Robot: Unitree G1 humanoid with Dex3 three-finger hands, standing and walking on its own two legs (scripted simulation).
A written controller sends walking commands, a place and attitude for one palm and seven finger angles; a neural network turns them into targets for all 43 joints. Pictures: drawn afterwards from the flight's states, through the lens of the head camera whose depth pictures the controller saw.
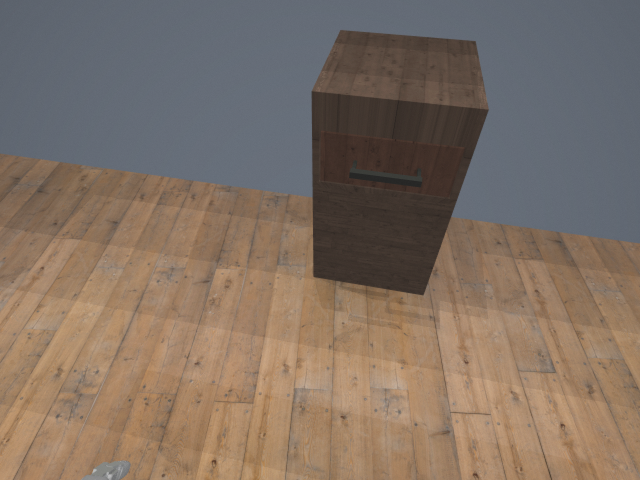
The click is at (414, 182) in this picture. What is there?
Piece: drawer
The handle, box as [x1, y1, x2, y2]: [349, 160, 421, 186]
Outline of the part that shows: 350,168 349,177 413,186 420,186 421,183 420,169 418,168 416,177 356,169 355,160 353,162 352,167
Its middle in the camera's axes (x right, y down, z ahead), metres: +0.18 -0.18 +1.08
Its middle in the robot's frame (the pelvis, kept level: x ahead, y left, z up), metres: +0.93 -0.14 -0.19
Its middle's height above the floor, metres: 0.58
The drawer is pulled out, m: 0.00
